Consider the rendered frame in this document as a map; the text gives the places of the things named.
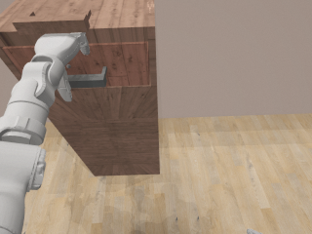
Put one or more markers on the handle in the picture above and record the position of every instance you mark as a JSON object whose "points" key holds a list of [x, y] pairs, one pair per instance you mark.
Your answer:
{"points": [[77, 81], [53, 24]]}

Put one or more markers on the cabinet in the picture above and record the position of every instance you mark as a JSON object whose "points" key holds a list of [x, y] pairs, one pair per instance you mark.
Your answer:
{"points": [[113, 129]]}

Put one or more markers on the robot left forearm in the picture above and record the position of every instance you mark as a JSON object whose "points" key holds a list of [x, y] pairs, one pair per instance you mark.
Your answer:
{"points": [[31, 98]]}

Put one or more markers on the drawer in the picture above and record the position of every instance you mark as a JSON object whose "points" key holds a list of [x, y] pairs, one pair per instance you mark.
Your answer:
{"points": [[127, 62]]}

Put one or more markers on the robot left hand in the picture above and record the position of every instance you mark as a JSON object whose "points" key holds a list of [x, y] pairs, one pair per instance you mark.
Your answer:
{"points": [[64, 46]]}

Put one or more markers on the robot left upper arm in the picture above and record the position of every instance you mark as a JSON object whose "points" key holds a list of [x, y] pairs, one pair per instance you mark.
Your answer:
{"points": [[22, 168]]}

